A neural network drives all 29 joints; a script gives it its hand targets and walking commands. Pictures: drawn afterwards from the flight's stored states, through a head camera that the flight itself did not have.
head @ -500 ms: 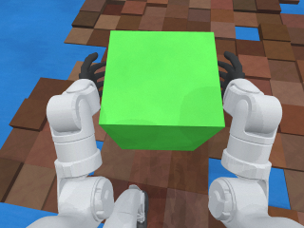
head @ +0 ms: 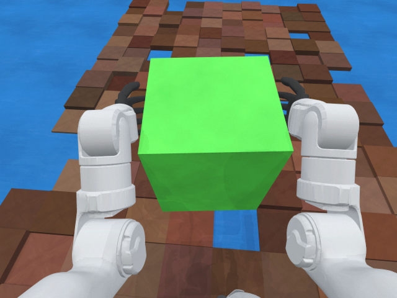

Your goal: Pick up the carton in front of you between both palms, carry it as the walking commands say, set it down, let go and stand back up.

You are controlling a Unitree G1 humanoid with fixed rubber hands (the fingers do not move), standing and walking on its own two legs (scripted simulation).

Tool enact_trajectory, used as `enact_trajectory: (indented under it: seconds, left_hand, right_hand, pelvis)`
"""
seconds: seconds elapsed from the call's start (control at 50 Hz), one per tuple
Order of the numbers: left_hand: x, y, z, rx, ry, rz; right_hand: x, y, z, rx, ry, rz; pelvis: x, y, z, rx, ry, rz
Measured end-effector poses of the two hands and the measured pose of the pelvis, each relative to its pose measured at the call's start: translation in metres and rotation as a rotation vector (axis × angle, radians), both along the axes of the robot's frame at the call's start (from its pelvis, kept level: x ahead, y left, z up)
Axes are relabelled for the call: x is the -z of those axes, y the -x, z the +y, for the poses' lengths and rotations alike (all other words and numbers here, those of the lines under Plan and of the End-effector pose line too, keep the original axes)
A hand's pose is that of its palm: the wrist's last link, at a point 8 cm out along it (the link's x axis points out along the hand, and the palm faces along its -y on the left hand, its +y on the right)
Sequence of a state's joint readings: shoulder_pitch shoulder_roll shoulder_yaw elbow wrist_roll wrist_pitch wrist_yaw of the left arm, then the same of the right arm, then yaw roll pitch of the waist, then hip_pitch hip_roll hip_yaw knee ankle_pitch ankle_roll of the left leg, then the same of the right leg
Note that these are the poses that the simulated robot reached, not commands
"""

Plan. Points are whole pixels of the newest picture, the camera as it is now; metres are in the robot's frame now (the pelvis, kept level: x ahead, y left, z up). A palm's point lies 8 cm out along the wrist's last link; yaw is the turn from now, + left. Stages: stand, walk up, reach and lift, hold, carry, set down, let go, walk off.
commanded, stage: carry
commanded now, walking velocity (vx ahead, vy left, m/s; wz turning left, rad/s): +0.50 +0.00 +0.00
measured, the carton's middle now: (209, 142) +0.39 -0.01 +0.11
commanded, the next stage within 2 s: none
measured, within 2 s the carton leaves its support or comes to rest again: neither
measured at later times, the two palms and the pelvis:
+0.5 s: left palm (132, 74) +0.64 +0.20 +0.09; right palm (242, 70) +0.65 -0.10 +0.10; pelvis +0.29 +0.04 -0.01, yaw +0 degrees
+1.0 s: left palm (146, 26) +0.91 +0.19 +0.10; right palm (233, 19) +0.94 -0.10 +0.11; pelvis +0.58 +0.02 +0.01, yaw +2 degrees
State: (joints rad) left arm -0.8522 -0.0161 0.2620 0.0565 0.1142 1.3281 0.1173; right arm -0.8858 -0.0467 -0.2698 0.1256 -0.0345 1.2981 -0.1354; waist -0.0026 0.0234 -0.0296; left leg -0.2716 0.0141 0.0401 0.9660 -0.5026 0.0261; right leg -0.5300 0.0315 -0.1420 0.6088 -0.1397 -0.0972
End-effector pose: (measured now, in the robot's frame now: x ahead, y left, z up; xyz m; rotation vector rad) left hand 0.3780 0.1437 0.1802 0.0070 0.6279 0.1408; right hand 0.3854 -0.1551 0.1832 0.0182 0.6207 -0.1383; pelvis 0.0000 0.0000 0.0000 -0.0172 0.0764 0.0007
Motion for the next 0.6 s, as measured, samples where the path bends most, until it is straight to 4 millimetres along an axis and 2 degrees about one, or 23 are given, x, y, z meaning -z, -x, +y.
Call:
enact_trajectory:
  seconds: [0.12,0.24,0.34,0.46,0.54,0.6]
  left_hand:
    - [0.014,-0.041,0.021,-0.088,0.015,0.12]
    - [0.02,-0.101,0.032,-0.125,0.035,0.132]
    - [0.039,-0.16,0.039,-0.089,0.029,0.135]
    - [0.073,-0.244,0.053,-0.017,0.036,0.104]
    - [0.095,-0.285,0.051,0.029,0.034,0.178]
    - [0.1,-0.316,0.047,0.052,0.034,0.199]
  right_hand:
    - [0.014,-0.067,0.023,-0.078,-0.005,0.12]
    - [0.023,-0.13,0.034,-0.076,-0.03,0.135]
    - [0.043,-0.179,0.04,-0.061,-0.031,0.136]
    - [0.068,-0.245,0.053,-0.026,0.023,0.102]
    - [0.092,-0.272,0.052,0.007,0.037,0.176]
    - [0.098,-0.293,0.048,0.037,0.028,0.197]
  pelvis:
    - [-0.021,-0.057,-0.013,-0.02,-0.033,0.015]
    - [-0.031,-0.121,-0.008,-0.026,-0.044,0.035]
    - [-0.023,-0.186,0.009,-0.021,-0.018,0.026]
    - [0.008,-0.269,0.033,-0.002,-0.003,0.005]
    - [0.004,-0.308,0.045,-0.001,0.005,0.015]
    - [-0.003,-0.337,0.051,-0.001,0.014,0.021]
